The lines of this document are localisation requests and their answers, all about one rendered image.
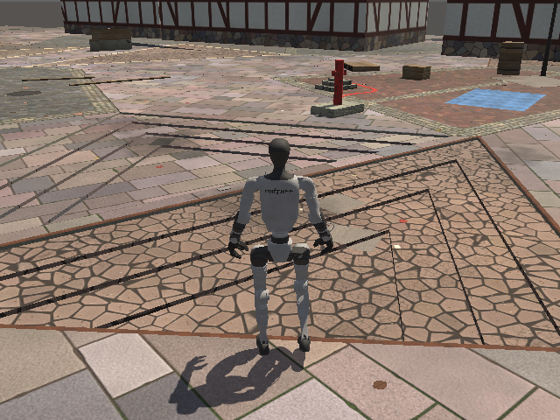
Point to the right robot hand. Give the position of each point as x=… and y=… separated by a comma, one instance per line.
x=329, y=245

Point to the robot right upper arm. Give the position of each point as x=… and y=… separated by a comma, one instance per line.
x=311, y=197

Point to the robot right forearm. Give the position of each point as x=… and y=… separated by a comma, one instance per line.
x=322, y=229

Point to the robot left forearm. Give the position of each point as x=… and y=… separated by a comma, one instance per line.
x=236, y=230

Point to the humanoid robot head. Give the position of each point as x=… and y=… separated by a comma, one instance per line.
x=279, y=151

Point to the robot left shin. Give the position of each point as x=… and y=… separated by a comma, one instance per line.
x=261, y=313

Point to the robot left upper arm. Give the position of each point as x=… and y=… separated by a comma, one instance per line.
x=247, y=197

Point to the left robot hand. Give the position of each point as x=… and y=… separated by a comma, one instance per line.
x=239, y=245

